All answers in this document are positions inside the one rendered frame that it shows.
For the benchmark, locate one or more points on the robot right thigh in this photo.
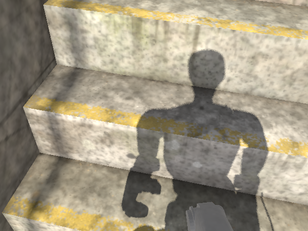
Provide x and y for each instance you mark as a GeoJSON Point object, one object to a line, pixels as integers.
{"type": "Point", "coordinates": [207, 216]}

